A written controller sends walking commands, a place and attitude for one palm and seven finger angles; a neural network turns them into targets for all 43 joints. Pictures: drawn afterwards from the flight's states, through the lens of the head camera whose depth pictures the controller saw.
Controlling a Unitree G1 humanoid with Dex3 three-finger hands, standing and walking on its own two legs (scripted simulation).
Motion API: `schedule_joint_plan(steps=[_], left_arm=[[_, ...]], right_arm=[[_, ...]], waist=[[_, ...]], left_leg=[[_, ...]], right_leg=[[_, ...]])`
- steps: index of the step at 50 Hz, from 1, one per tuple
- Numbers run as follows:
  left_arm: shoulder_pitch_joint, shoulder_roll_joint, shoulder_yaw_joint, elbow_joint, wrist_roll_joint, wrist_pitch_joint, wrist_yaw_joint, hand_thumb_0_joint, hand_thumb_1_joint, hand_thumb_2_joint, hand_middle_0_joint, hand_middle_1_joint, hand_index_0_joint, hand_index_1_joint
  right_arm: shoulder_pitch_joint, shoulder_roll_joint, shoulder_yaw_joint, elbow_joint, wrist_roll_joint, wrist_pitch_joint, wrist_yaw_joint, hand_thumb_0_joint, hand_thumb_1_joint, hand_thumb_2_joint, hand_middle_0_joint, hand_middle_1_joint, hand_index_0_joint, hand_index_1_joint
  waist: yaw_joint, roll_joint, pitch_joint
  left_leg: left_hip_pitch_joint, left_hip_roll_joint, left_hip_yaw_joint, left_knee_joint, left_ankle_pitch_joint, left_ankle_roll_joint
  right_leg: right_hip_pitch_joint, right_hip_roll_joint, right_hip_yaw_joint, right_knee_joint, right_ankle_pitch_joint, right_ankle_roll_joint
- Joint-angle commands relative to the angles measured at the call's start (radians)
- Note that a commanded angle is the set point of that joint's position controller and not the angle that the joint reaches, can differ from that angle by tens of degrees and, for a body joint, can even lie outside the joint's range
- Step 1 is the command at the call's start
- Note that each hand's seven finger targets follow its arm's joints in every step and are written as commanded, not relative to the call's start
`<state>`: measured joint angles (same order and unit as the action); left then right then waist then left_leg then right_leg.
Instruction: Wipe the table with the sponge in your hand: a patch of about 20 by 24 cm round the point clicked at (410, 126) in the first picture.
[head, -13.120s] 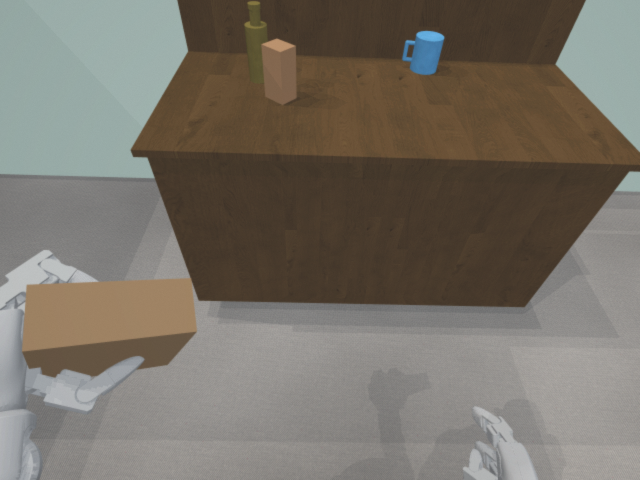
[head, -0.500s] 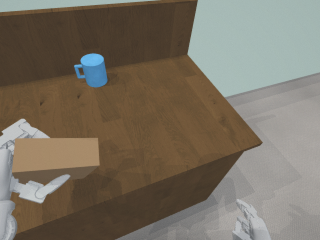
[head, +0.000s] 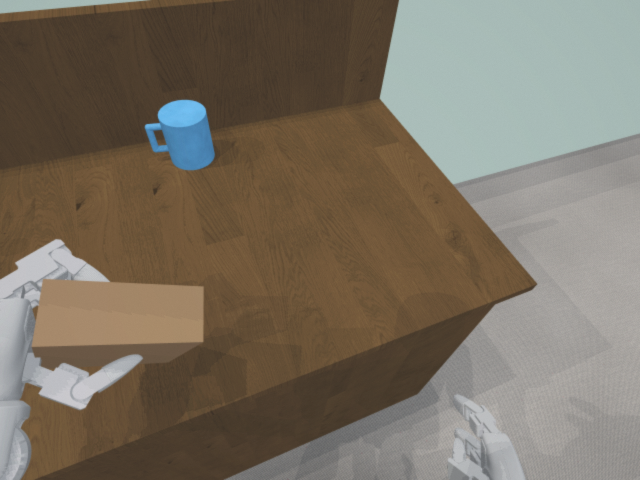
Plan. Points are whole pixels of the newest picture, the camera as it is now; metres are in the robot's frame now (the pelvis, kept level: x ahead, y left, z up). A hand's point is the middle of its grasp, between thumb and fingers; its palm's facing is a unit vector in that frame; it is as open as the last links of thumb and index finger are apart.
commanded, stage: come to a stop and stand still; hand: left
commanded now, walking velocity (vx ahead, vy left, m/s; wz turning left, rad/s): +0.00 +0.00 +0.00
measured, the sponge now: (141, 329) +0.23 +0.21 +0.11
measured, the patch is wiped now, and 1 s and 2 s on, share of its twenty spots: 0.00 0.00 0.00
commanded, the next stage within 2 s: look again from close up in 0.28 s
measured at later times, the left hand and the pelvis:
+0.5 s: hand (69, 317) +0.22 +0.25 +0.15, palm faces +0.38 -0.85 -0.36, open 9.5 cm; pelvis +0.00 +0.00 +0.00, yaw +1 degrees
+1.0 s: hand (79, 318) +0.21 +0.24 +0.16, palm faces +0.37 -0.85 -0.37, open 9.5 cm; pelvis -0.01 -0.01 +0.00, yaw +0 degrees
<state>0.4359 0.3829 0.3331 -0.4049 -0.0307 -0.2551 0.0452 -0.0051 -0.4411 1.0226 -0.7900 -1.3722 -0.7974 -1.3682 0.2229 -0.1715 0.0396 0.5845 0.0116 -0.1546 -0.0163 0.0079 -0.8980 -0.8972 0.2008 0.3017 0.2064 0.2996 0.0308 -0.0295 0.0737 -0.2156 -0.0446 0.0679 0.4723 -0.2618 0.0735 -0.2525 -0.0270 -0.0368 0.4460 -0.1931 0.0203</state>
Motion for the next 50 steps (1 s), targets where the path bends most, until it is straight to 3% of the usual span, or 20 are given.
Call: schedule_joint_plan(steps=[1,5,9,10,14,15,19,20,24,25,29,30,34,35,39,40,44,45,49,50], left_arm=[[-0.215,0.211,0.187,-0.311,-0.027,-0.085,0.053,0.000,0.100,1.300,-1.200,-1.600,-1.200,-1.600],[-0.127,0.122,0.105,-0.340,-0.024,-0.076,0.055,0.000,0.100,1.300,-1.200,-1.600,-1.200,-1.600],[-0.035,0.136,0.137,-0.308,-0.017,-0.053,0.069,0.000,0.100,1.300,-1.200,-1.600,-1.200,-1.600],[-0.016,0.108,0.114,-0.263,-0.023,-0.049,0.061,0.000,0.100,1.300,-1.200,-1.600,-1.200,-1.600],[-0.041,0.164,0.180,-0.240,-0.025,-0.035,0.066,0.000,0.100,1.300,-1.200,-1.600,-1.200,-1.600],[-0.040,0.130,0.146,-0.206,-0.033,-0.036,0.057,0.000,0.100,1.300,-1.200,-1.600,-1.200,-1.600],[-0.119,0.166,0.154,-0.300,-0.025,-0.036,0.064,0.000,0.100,1.300,-1.200,-1.600,-1.200,-1.600],[-0.121,0.127,0.112,-0.288,-0.029,-0.041,0.058,0.000,0.100,1.300,-1.200,-1.600,-1.200,-1.600],[-0.128,0.164,0.132,-0.362,-0.016,-0.037,0.073,0.000,0.100,1.300,-1.200,-1.600,-1.200,-1.600],[-0.108,0.126,0.098,-0.328,-0.022,-0.038,0.068,0.000,0.100,1.300,-1.200,-1.600,-1.200,-1.600],[-0.074,0.162,0.152,-0.292,-0.018,-0.027,0.079,0.000,0.100,1.300,-1.200,-1.600,-1.200,-1.600],[-0.058,0.120,0.116,-0.248,-0.025,-0.027,0.070,0.000,0.100,1.300,-1.200,-1.600,-1.200,-1.600],[-0.077,0.154,0.147,-0.257,-0.020,-0.022,0.072,0.000,0.100,1.300,-1.200,-1.600,-1.200,-1.600],[-0.077,0.116,0.108,-0.235,-0.026,-0.027,0.063,0.000,0.100,1.300,-1.200,-1.600,-1.200,-1.600],[-0.094,0.159,0.139,-0.284,-0.016,-0.026,0.071,0.000,0.100,1.300,-1.200,-1.600,-1.200,-1.600],[-0.093,0.123,0.103,-0.269,-0.022,-0.030,0.063,0.000,0.100,1.300,-1.200,-1.600,-1.200,-1.600],[-0.119,0.171,0.150,-0.311,-0.022,-0.026,0.070,0.000,0.100,1.300,-1.200,-1.600,-1.200,-1.600],[-0.111,0.138,0.122,-0.283,-0.029,-0.027,0.063,0.000,0.100,1.300,-1.200,-1.600,-1.200,-1.600],[-0.121,0.159,0.145,-0.309,-0.027,-0.023,0.064,0.000,0.100,1.300,-1.200,-1.600,-1.200,-1.600],[-0.114,0.129,0.116,-0.280,-0.034,-0.022,0.057,0.000,0.100,1.300,-1.200,-1.600,-1.200,-1.600]], right_arm=[[-0.102,-0.141,-0.063,-0.169,0.003,-0.066,-0.027,0.000,-0.900,-0.900,0.200,0.300,0.200,0.300],[-0.096,-0.145,-0.062,-0.158,0.001,-0.080,-0.010,0.000,-0.900,-0.900,0.200,0.300,0.200,0.300],[-0.099,-0.156,-0.076,-0.151,0.008,-0.065,-0.003,0.000,-0.900,-0.900,0.200,0.300,0.200,0.300],[-0.082,-0.158,-0.073,-0.152,0.001,-0.050,-0.003,0.000,-0.900,-0.900,0.200,0.300,0.200,0.300],[-0.111,-0.152,-0.076,-0.166,0.011,-0.026,-0.018,0.000,-0.900,-0.900,0.200,0.300,0.200,0.300],[-0.099,-0.154,-0.070,-0.169,0.003,-0.016,-0.021,0.000,-0.900,-0.900,0.200,0.300,0.200,0.300],[-0.127,-0.152,-0.068,-0.183,0.008,-0.024,-0.030,0.000,-0.900,-0.900,0.200,0.300,0.200,0.300],[-0.114,-0.156,-0.065,-0.179,-0.001,-0.021,-0.031,0.000,-0.900,-0.900,0.200,0.300,0.200,0.300],[-0.125,-0.156,-0.070,-0.182,0.005,-0.042,-0.028,0.000,-0.900,-0.900,0.200,0.300,0.200,0.300],[-0.110,-0.156,-0.064,-0.177,-0.005,-0.037,-0.027,0.000,-0.900,-0.900,0.200,0.300,0.200,0.300],[-0.109,-0.158,-0.071,-0.170,0.003,-0.039,-0.027,0.000,-0.900,-0.900,0.200,0.300,0.200,0.300],[-0.097,-0.156,-0.066,-0.168,-0.004,-0.030,-0.026,0.000,-0.900,-0.900,0.200,0.300,0.200,0.300],[-0.109,-0.159,-0.072,-0.170,0.006,-0.030,-0.030,0.000,-0.900,-0.900,0.200,0.300,0.200,0.300],[-0.099,-0.159,-0.067,-0.166,0.001,-0.026,-0.029,0.000,-0.900,-0.900,0.200,0.300,0.200,0.300],[-0.117,-0.161,-0.072,-0.172,0.007,-0.034,-0.031,0.000,-0.900,-0.900,0.200,0.300,0.200,0.300],[-0.103,-0.159,-0.067,-0.169,0.000,-0.030,-0.030,0.000,-0.900,-0.900,0.200,0.300,0.200,0.300],[-0.118,-0.155,-0.074,-0.173,0.009,-0.034,-0.030,0.000,-0.900,-0.900,0.200,0.300,0.200,0.300],[-0.104,-0.156,-0.073,-0.170,0.002,-0.029,-0.028,0.000,-0.900,-0.900,0.200,0.300,0.200,0.300],[-0.114,-0.153,-0.083,-0.176,0.010,-0.029,-0.020,0.000,-0.900,-0.900,0.200,0.300,0.200,0.300],[-0.103,-0.151,-0.080,-0.175,0.003,-0.023,-0.018,0.000,-0.900,-0.900,0.200,0.300,0.200,0.300]], waist=[[0.000,0.160,-0.212],[-0.002,0.161,-0.264],[-0.006,0.114,-0.247],[-0.005,0.089,-0.224],[-0.009,0.062,-0.181],[-0.009,0.051,-0.174],[-0.009,0.104,-0.179],[-0.009,0.112,-0.179],[-0.006,0.142,-0.218],[-0.005,0.129,-0.212],[-0.006,0.088,-0.198],[-0.007,0.068,-0.181],[-0.010,0.087,-0.164],[-0.011,0.082,-0.161],[-0.008,0.093,-0.169],[-0.009,0.083,-0.160],[-0.009,0.107,-0.165],[-0.009,0.109,-0.158],[-0.010,0.152,-0.168],[-0.011,0.148,-0.154]], left_leg=[[-0.005,0.126,-0.138,-0.111,0.195,-0.067],[0.079,0.121,-0.121,-0.055,0.410,-0.089],[0.069,0.127,-0.124,-0.058,0.450,-0.110],[0.040,0.131,-0.128,-0.074,0.421,-0.106],[0.017,0.134,-0.125,-0.103,0.352,-0.112],[-0.007,0.134,-0.126,-0.114,0.303,-0.100],[0.000,0.129,-0.124,-0.131,0.218,-0.093],[-0.020,0.126,-0.130,-0.140,0.196,-0.084],[0.013,0.119,-0.123,-0.115,0.226,-0.084],[-0.006,0.118,-0.132,-0.125,0.204,-0.077],[-0.007,0.120,-0.132,-0.126,0.179,-0.085],[-0.023,0.120,-0.134,-0.134,0.151,-0.076],[-0.031,0.125,-0.134,-0.147,0.134,-0.081],[-0.039,0.123,-0.138,-0.159,0.117,-0.076],[-0.046,0.127,-0.138,-0.164,0.094,-0.075],[-0.061,0.124,-0.146,-0.179,0.085,-0.072],[-0.031,0.149,-0.155,-0.187,0.140,-0.098],[-0.043,0.154,-0.160,-0.196,0.142,-0.094],[-0.012,0.181,-0.152,-0.184,0.185,-0.105],[-0.050,0.190,-0.161,-0.198,0.147,-0.093]], right_leg=[[0.167,-0.044,0.061,-0.015,0.172,-0.045],[0.171,-0.039,0.045,-0.019,0.275,-0.050],[0.170,-0.033,0.048,-0.015,0.297,-0.049],[0.164,-0.031,0.031,-0.029,0.269,-0.044],[0.153,-0.031,0.042,-0.038,0.250,-0.041],[0.158,-0.032,0.034,-0.054,0.226,-0.038],[0.163,-0.031,0.052,-0.053,0.200,-0.039],[0.171,-0.028,0.042,-0.062,0.184,-0.038],[0.193,-0.033,0.059,-0.048,0.230,-0.042],[0.197,-0.032,0.048,-0.061,0.208,-0.040],[0.183,-0.036,0.066,-0.068,0.195,-0.042],[0.175,-0.035,0.059,-0.086,0.170,-0.040],[0.167,-0.032,0.062,-0.082,0.157,-0.040],[0.163,-0.027,0.050,-0.089,0.132,-0.038],[0.183,-0.027,0.055,-0.077,0.129,-0.036],[0.182,-0.016,0.041,-0.086,0.112,-0.033],[0.169,-0.002,0.036,-0.055,0.118,-0.029],[0.167,0.005,0.027,-0.056,0.111,-0.027],[0.146,0.006,0.028,-0.023,0.104,-0.030],[0.155,0.009,0.022,-0.025,0.082,-0.025]])
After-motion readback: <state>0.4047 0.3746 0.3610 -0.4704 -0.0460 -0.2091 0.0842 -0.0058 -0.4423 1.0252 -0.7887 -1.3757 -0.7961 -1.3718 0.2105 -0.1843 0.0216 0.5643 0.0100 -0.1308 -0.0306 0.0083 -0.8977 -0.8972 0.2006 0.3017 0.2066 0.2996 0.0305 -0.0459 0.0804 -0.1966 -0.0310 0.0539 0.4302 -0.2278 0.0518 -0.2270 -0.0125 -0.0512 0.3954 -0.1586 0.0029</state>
